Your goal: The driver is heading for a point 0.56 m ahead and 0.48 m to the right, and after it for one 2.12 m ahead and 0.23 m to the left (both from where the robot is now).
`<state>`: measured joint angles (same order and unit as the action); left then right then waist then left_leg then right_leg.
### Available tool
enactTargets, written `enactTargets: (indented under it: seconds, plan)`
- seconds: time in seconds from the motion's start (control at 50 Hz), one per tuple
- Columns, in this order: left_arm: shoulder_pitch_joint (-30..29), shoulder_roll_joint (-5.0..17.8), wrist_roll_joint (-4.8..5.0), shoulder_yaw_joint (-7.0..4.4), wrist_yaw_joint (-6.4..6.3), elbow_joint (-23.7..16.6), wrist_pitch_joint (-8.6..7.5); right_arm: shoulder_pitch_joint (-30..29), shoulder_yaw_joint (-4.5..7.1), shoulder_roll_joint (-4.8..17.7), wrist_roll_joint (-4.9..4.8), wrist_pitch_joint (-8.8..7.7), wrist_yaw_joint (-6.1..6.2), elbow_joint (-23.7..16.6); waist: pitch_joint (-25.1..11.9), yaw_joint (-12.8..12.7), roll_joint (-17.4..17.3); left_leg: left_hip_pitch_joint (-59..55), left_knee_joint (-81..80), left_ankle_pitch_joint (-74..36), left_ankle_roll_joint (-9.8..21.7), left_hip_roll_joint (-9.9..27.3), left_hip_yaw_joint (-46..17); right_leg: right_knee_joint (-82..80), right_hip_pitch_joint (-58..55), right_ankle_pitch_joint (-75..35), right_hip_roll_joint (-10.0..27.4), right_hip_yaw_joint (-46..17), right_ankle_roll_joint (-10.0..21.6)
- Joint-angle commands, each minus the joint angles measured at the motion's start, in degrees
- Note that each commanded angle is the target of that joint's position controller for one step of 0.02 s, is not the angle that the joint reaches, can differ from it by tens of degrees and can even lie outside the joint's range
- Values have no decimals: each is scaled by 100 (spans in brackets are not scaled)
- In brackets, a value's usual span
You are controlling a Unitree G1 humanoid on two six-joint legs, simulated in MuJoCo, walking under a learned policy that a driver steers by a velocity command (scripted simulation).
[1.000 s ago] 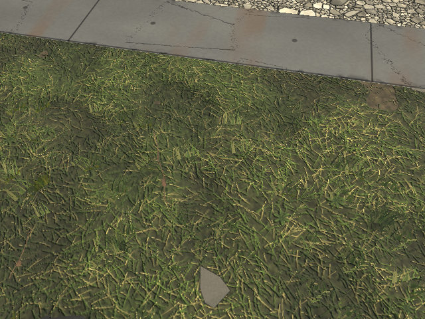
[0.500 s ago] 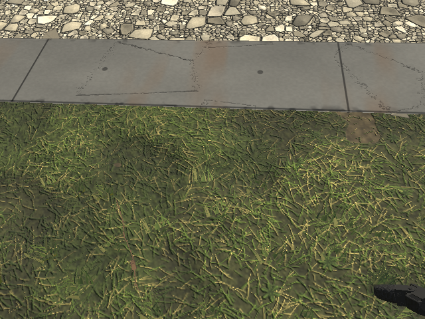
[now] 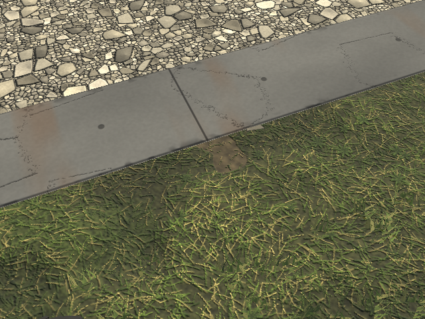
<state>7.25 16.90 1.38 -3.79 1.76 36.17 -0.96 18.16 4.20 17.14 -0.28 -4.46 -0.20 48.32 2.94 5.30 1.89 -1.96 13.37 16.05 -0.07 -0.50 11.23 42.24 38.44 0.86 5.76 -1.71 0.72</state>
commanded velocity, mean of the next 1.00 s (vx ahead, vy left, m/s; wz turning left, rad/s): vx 0.50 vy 0.00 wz -0.10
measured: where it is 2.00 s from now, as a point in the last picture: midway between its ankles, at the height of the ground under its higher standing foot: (182, 136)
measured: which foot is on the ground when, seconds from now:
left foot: down 0.00-0.12, up 0.14-0.60, down 0.62-1.00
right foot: up 0.00-0.10, down 0.12-0.64, up 0.66-1.00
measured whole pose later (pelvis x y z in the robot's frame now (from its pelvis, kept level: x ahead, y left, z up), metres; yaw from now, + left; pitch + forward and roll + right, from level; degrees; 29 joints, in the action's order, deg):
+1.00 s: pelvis +0.59 -0.06 +0.01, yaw -1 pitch +2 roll -1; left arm 3.4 16.2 -0.5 -2.1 0.4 38.2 -5.6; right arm 21.5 2.8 16.4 -1.3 -2.4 0.5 43.5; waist 2.0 4.8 1.2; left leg 6.2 19.0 13.9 5.1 -6.6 -9.3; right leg 34.1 36.0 -1.3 2.3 -7.1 -3.7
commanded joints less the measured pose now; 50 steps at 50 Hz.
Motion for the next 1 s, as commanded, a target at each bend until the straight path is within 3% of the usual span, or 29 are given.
enactTargets:
  seconds: [0.02,0.08,0.1,0.12,0.14,0.16,0.18,0.2,0.22,0.24,0.26,0.3,0.36,0.4,0.46,0.52,0.58,0.6,0.62,0.64,0.66,0.68,0.7,0.72,0.74,0.78,0.82,0.92,1.0]
  plan:
    - [-649,227,14,-22,117,-614,-87,-153,244,1055,-93,10,28,-298,211,-60,-518,-31,-351,-2422,795,1621,-368,-499,-114,56,-100,275,157]
    - [-210,554,-39,-192,139,-617,-36,-190,322,1312,-184,131,75,-303,-222,-494,-754,-368,831,-5029,624,1644,-49,-661,-1065,944,-609,705,509]
    - [532,776,-31,-330,114,-431,-15,-264,319,1321,-209,177,97,-329,-617,-946,-700,-139,1847,-5488,507,1522,112,-923,-2071,847,-859,819,699]
    - [1583,1132,-9,-530,25,-132,33,-235,244,1154,-155,176,128,-370,-1130,-1452,-459,845,3298,-4764,289,1314,186,-1148,-3751,628,-892,509,940]
    - [1789,1816,61,-647,-81,-70,44,249,-19,367,169,96,69,-657,-1596,-991,1143,3372,5439,210,-61,539,96,-1180,-5864,808,644,-2139,1755]
    - [1830,1702,45,-553,-37,-314,-75,22,-101,413,72,-124,3,-830,-2633,-1070,1049,4478,6563,1986,-115,-156,-1289,-2258,-6514,2181,1396,-4716,2507]
    - [1716,1249,-17,-413,4,-234,-171,-729,36,916,-184,-260,-54,-974,-1932,-1311,403,5026,6611,1406,3,186,-1621,-2556,-6084,2019,1220,-4001,2085]
    - [1450,1109,-25,-360,4,-195,-231,-908,5,860,-212,-338,-56,-1059,-1271,-1117,255,4981,6154,872,89,404,-1568,-2578,-5266,1564,999,-3263,1879]
    - [1040,938,-21,-298,-9,-234,-245,-866,7,819,-72,-353,-12,-962,-898,-835,-99,4611,5668,518,45,615,-1577,-2585,-4440,956,752,-2672,1696]
    - [747,799,-66,-243,-32,-306,-247,-771,43,866,28,-314,4,-922,-707,-616,-7,4188,5296,279,-15,737,-1601,-2685,-3814,407,560,-2275,1630]
    - [597,751,-115,-216,-57,-366,-245,-687,57,862,52,-247,-12,-905,-640,-477,110,3888,5144,138,-76,769,-1599,-2816,-3418,145,442,-2113,1619]
    - [576,788,-94,-225,-117,-312,-272,-640,30,702,104,-139,-18,-882,-564,-393,82,3685,4733,-48,-260,721,-1473,-2929,-2930,-389,338,-1805,1669]
    - [802,935,-74,-265,-225,-158,-262,-1204,-50,480,122,-72,-9,-1050,-316,-553,80,3686,3611,-965,-457,555,-1398,-2970,-2512,-358,89,-1407,1530]
    - [884,834,-78,-215,-254,-38,-257,-1468,-128,325,85,-92,-69,-1039,-283,-714,237,3368,2664,-1857,-460,463,-1309,-2979,-2439,-36,-72,-1022,1310]
    - [1252,878,-72,-196,-231,218,-299,-1908,-152,347,-24,-142,-160,-1122,-131,-993,271,3166,2091,-2539,-318,409,-1268,-3001,-2621,367,153,-1034,1216]
    - [1471,916,-76,-201,-213,437,-284,-2134,-121,493,-55,-162,-231,-1254,60,-1065,261,3704,1813,-2026,10,421,-1316,-2777,-3491,91,578,-1173,1175]
    - [1413,991,-87,-229,-238,565,-223,-1862,-85,583,-62,-162,-299,-1260,20,-877,319,3596,1692,-1218,345,293,-1190,-2377,-4106,-1100,761,-1019,978]
    - [1286,1028,-96,-232,-251,554,-200,-1470,-28,676,-48,-160,-294,-1171,-245,-646,324,3006,1620,-1107,478,87,-1005,-1923,-4142,-2187,639,-809,872]
    - [1208,972,-130,-200,-273,527,-164,-736,83,845,-23,-151,-269,-960,-763,-275,178,1969,1562,-1296,638,-121,-868,-977,-3999,-3065,355,-483,727]
    - [1265,826,-234,-117,-325,398,-150,115,170,1144,-16,-133,-249,-837,-1492,29,-290,438,1689,-1668,933,529,-1846,532,-3112,-2129,76,-201,512]
    - [1974,364,-223,10,-279,297,-251,473,296,1625,-9,-107,-274,-778,-2072,-301,-1772,-1480,1104,-494,1951,1747,-4735,2660,-815,1389,-966,55,-42]
    - [1716,603,-195,22,-222,310,-376,562,172,1119,-137,-92,-299,-769,-2110,-107,-1537,-1837,331,722,1921,1867,-5840,3136,63,2954,-959,-600,-22]
    - [1088,886,-16,-53,-155,166,-468,231,104,884,-111,-71,-259,-852,-1294,-41,-1042,-1223,245,943,1694,1800,-5158,3266,498,2544,-656,-671,40]
    - [661,843,-26,-27,-148,74,-538,-27,93,855,-41,-38,-232,-941,-828,-86,-457,-486,181,536,1557,1570,-4578,2999,425,2169,-459,-553,88]
    - [453,800,-131,-38,-158,8,-582,-199,73,804,-8,-17,-214,-982,-466,-214,-230,124,104,-104,1555,1396,-4145,2578,360,1926,-308,-478,67]
    - [585,708,-246,-57,-180,7,-564,-324,21,680,28,-17,-164,-1059,-449,-480,-492,648,-45,-1084,1515,1055,-3629,1961,-159,1603,-161,-455,-36]
    - [628,585,-266,-34,-201,26,-503,-265,38,720,-20,-13,-105,-1050,-452,-537,-601,896,-96,-1705,1580,965,-3318,1544,-221,1541,-168,-335,-216]
    - [-350,308,-237,72,-201,-172,-502,118,120,926,-97,83,76,-889,-280,-257,-617,1405,-54,-1988,1285,562,-2742,-297,-526,-54,-437,-220,-494]
    - [-1013,332,-138,74,-98,-296,-593,514,138,916,-141,190,137,-744,-247,-42,-681,1315,190,-1612,1127,601,-3031,-1181,-1001,-595,-699,-247,-449]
